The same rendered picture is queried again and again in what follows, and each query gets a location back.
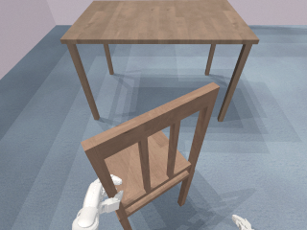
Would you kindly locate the left robot hand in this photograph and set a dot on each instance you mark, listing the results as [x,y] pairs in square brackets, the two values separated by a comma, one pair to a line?
[96,193]

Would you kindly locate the right robot hand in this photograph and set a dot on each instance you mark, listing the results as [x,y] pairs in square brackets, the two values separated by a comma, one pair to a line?
[242,223]

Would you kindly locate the left robot forearm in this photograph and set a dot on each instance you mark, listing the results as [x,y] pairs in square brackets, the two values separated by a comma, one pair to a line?
[87,219]

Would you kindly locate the table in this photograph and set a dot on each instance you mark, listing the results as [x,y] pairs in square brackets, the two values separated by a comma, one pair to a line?
[160,22]

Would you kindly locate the chair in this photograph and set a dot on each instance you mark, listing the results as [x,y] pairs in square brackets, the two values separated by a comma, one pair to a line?
[139,153]

